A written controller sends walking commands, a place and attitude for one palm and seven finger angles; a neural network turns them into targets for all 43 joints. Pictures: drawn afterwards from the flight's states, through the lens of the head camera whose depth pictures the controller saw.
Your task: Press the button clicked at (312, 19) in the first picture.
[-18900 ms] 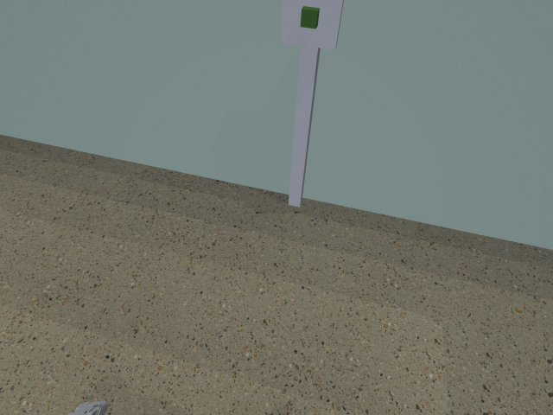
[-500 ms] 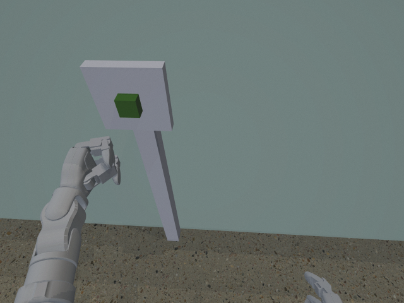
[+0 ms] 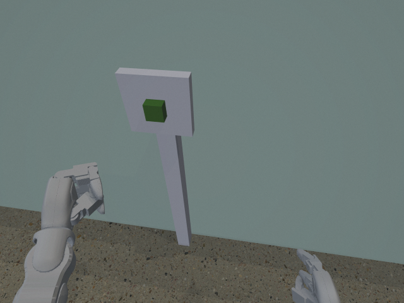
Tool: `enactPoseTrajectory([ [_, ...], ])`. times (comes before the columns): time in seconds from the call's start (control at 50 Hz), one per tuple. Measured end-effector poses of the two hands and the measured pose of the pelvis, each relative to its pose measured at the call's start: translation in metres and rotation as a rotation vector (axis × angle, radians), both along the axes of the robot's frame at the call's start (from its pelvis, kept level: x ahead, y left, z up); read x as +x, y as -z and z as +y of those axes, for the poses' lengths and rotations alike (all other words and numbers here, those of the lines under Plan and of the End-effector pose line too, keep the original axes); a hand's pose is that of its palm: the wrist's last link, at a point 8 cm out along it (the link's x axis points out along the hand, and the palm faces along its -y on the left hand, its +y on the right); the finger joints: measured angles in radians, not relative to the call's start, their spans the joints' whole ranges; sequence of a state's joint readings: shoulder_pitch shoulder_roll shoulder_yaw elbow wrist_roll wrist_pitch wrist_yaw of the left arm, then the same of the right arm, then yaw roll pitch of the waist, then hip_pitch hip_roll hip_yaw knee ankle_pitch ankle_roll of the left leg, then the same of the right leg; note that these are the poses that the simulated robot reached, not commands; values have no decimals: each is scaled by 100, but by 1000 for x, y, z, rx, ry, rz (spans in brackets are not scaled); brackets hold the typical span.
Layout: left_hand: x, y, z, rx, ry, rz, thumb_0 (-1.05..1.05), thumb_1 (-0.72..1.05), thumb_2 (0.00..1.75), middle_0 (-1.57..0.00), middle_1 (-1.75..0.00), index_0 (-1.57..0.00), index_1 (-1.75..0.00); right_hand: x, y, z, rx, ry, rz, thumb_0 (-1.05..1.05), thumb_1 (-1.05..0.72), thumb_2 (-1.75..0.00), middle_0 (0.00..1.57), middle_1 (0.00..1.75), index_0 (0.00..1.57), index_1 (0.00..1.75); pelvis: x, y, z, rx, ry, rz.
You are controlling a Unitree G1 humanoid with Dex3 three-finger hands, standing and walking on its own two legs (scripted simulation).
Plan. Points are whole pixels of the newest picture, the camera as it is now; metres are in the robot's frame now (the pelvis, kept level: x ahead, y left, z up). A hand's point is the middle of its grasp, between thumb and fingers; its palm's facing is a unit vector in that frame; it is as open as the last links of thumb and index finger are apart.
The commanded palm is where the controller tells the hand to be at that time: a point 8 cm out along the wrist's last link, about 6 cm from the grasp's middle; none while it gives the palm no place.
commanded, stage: draw the hand back to the body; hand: left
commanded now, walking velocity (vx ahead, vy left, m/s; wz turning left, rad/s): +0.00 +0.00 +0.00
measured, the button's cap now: (155, 110) +0.53 +0.18 +0.11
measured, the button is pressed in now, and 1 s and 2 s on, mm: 0 0 0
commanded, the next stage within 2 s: step back with the hand held close in 0.72 s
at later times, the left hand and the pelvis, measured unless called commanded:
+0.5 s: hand (53, 217) +0.19 +0.25 +0.16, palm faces +0.42 -0.82 -0.40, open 3.1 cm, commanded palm +0.14 +0.28 +0.17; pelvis +0.02 +0.00 +0.00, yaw +0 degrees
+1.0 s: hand (49, 217) +0.19 +0.25 +0.16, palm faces +0.40 -0.81 -0.43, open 3.1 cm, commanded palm +0.13 +0.29 +0.17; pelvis +0.00 +0.01 +0.00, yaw +0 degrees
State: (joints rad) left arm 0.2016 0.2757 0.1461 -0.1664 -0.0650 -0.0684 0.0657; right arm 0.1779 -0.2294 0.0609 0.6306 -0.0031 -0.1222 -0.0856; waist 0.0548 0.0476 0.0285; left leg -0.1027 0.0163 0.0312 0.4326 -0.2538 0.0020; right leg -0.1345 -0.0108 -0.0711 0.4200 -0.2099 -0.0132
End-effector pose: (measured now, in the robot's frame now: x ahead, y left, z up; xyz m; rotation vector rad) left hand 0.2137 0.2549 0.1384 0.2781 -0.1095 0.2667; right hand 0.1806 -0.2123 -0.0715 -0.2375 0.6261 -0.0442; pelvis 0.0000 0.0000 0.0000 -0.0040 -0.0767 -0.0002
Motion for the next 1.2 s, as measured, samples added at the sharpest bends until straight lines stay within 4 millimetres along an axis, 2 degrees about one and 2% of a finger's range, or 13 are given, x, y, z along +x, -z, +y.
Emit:
enactPoseTrajectory([
  [0.22, -27, -19, 13, 89, -74, -25, 2, 90, 90, -130, -150, -131, -150, 0, 8, 6, 17, -2, 51, 2, -90, -89, 20, 30, 20, 30, 10, -2, 3, -2, 3, -18],
  [0.5, -69, -37, 27, 182, -148, -39, 2, 89, 90, -130, -150, -131, -150, 14, 0, 2, 9, 5, -2, 2, -90, -90, 20, 30, 20, 30, 16, -1, 4, -8, 5, -20],
  [0.66, -74, -35, 27, 161, -167, -50, 2, 89, 90, -130, -150, -131, -150, 15, -2, 7, 6, -12, -15, 2, -90, -90, 20, 30, 20, 30, 11, -1, 4, -8, -2, -28],
  [0.88, -73, -39, 26, 174, -145, -70, 2, 89, 90, -130, -150, -131, -150, 1, 1, 8, 18, 0, -2, 2, -90, -90, 20, 30, 20, 30, 6, -1, 3, -10, 3, -27],
  [0.96, -70, -42, 34, 211, -140, -75, 2, 89, 90, -130, -150, -131, -150, -7, 2, 2, 7, 27, 41, 2, -90, -89, 21, 30, 20, 30, 2, -1, 5, -18, 0, 22],
  [1.06, -67, -35, 33, 230, -84, -27, 2, 89, 90, -130, -150, -131, -150, -22, 5, -9, -24, 87, 91, 2, -90, -89, 21, 30, 20, 30, -5, -1, 12, -14, 6, 66],
  [1.2, -78, -35, 40, 276, -36, -15, 2, 89, 90, -130, -150, -131, -150, -41, 5, -13, -47, 148, 112, 2, -90, -90, 20, 30, 20, 30, -19, 3, 21, -4, 12, 83],
])
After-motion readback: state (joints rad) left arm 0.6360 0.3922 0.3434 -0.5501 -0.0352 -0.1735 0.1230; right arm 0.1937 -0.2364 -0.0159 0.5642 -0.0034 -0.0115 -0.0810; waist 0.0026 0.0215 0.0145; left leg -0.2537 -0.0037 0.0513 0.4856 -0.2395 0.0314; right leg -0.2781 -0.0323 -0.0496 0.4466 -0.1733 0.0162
